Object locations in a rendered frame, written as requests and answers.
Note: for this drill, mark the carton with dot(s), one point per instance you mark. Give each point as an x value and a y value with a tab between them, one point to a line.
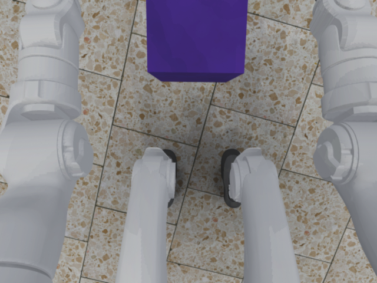
196	40

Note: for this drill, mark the left robot upper arm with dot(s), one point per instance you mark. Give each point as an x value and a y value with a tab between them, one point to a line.
41	162

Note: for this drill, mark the robot right forearm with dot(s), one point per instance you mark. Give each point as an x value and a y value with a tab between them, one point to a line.
346	34

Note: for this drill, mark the right robot shin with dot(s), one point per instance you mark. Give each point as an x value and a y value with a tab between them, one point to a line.
254	151

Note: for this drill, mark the robot left forearm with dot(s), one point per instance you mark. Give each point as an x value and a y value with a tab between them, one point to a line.
48	63

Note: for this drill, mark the right robot upper arm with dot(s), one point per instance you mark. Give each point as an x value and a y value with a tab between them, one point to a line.
346	155

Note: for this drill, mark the robot left foot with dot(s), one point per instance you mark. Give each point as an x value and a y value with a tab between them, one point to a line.
172	156

